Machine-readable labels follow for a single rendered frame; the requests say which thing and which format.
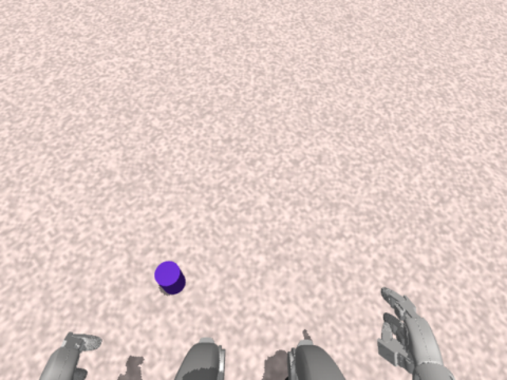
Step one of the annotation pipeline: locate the can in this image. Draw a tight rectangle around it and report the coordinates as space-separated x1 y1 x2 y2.
154 261 185 295

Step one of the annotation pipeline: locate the left robot hand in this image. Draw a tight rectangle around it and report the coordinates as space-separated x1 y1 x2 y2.
39 332 102 380

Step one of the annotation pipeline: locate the right robot arm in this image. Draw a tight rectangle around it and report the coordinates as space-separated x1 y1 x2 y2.
413 363 455 380

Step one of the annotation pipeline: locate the right robot hand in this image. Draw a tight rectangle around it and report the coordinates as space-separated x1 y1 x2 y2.
377 287 444 375

